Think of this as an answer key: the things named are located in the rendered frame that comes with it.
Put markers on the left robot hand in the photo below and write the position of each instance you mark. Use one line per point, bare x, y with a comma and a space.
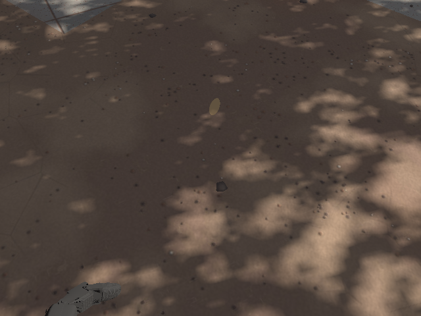
82, 297

